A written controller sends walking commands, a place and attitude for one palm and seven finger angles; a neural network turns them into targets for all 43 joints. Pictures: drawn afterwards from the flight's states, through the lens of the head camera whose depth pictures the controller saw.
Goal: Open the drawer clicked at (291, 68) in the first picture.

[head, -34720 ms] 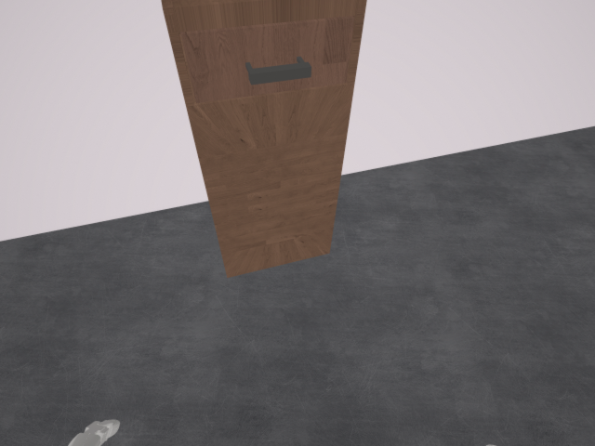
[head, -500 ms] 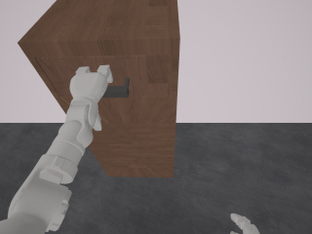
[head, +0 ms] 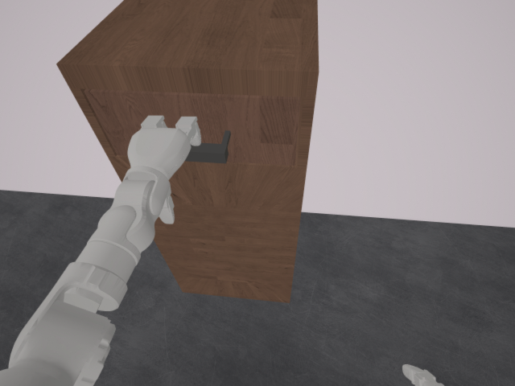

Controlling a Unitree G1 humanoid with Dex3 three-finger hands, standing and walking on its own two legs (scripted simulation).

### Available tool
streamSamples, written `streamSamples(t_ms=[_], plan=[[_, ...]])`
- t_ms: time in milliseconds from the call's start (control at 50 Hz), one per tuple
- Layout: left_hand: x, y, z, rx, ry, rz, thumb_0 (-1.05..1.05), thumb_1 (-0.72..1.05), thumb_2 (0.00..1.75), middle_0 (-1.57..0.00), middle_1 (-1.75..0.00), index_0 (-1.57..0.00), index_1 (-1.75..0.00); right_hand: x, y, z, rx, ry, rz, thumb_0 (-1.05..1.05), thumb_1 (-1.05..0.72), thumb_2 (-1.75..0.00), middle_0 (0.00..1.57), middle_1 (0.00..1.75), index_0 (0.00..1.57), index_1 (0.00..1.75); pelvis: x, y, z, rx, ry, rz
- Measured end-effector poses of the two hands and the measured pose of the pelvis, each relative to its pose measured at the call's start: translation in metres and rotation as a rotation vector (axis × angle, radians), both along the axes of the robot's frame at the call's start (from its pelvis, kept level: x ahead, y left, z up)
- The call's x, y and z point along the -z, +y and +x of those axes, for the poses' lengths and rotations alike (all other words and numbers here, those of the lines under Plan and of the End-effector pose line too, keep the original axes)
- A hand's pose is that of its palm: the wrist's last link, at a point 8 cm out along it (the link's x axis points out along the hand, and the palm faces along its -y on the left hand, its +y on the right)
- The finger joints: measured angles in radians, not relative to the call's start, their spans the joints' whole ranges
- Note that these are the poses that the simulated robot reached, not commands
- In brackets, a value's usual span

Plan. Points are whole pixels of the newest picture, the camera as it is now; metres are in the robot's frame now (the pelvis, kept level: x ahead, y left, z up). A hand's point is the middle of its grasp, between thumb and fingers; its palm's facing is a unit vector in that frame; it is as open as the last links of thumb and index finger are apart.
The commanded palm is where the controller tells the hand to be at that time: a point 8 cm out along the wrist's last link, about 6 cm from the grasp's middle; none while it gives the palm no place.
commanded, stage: lower the fingers behind the handle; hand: left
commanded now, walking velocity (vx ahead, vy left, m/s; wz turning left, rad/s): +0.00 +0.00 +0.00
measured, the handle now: (192, 143) +0.51 +0.17 +0.09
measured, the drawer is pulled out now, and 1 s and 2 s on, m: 0.00 0.00 0.00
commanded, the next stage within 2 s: lift the fingers back up to retry in 0.38 s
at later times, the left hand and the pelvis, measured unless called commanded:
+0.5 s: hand (170, 172) +0.42 +0.18 +0.10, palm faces +0.05 -0.03 -1.00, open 14.2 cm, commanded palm +0.40 +0.17 +0.14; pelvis -0.01 +0.01 +0.00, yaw -1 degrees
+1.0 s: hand (170, 142) +0.43 +0.17 +0.16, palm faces +0.12 -0.03 -0.99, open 13.8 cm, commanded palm +0.40 +0.17 +0.21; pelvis +0.00 +0.01 +0.01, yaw -2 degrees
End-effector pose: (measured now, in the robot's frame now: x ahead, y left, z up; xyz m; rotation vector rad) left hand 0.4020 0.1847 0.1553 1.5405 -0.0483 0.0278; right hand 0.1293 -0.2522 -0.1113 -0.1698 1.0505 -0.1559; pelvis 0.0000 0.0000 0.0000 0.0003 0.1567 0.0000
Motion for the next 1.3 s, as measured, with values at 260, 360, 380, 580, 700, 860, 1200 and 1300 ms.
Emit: streamSamples(t_ms=[260,360,380,580,700,860,1200,1300], plan=[[-0.001,-0.002,0.0,-0.017,0.021,0.004,-0.01,-0.49,0.3,-0.24,-1.2,-0.26,-1.23,0.006,0.016,-0.015,0.017,0.011,0.041,0.01,-0.91,-0.9,0.2,0.3,0.2,0.3,0.001,0.003,-0.004,0.01,-0.006,-0.001],[0.001,0.0,-0.003,-0.004,0.017,-0.001,-0.01,-0.49,0.3,-0.22,-1.18,-0.24,-1.2,0.007,0.014,-0.027,0.032,0.032,0.033,0.01,-0.91,-0.9,0.2,0.3,0.2,0.3,0.001,0.005,-0.005,0.015,-0.008,-0.001],[0.001,0.0,-0.003,-0.002,0.014,-0.001,-0.01,-0.49,0.3,-0.21,-1.18,-0.24,-1.2,0.008,0.014,-0.029,0.034,0.037,0.03,0.01,-0.91,-0.9,0.2,0.3,0.2,0.3,0.001,0.006,-0.006,0.015,-0.009,-0.001],[0.0,0.0,0.0,0.006,0.002,0.013,-0.01,-0.49,0.3,-0.24,-1.21,-0.26,-1.23,0.008,0.011,-0.039,0.044,0.059,0.009,0.01,-0.91,-0.9,0.2,0.3,0.2,0.3,0.002,0.01,-0.009,0.01,-0.006,-0.004],[-0.005,-0.005,0.001,0.026,0.028,0.004,-0.01,-0.49,0.3,-0.28,-1.21,-0.29,-1.23,0.007,0.015,-0.035,0.061,0.028,0.02,0.01,-0.91,-0.9,0.2,0.3,0.2,0.3,0.0,0.013,-0.008,0.017,-0.016,-0.005],[-0.022,-0.027,0.001,0.105,-0.015,-0.023,-0.01,-0.49,0.3,-0.31,-1.2,-0.31,-1.21,0.004,0.024,-0.02,0.056,-0.019,0.048,0.01,-0.91,-0.9,0.2,0.3,0.2,0.3,-0.003,0.014,-0.005,0.029,-0.04,-0.001],[-0.057,-0.001,-0.002,-0.029,0.064,-0.005,-0.01,-0.49,0.3,-0.32,-1.2,-0.31,-1.2,-0.015,0.017,0.025,-0.017,-0.094,0.04,0.01,-0.91,-0.9,0.2,0.3,0.2,0.3,-0.01,0.004,0.002,0.008,-0.076,0.005],[-0.044,-0.009,-0.007,0.075,0.093,-0.021,-0.01,-0.49,0.3,-0.32,-1.2,-0.31,-1.2,-0.022,0.012,0.034,-0.028,-0.124,0.009,0.01,-0.91,-0.9,0.2,0.3,0.2,0.3,-0.009,0.003,0.002,0.008,-0.074,0.004]])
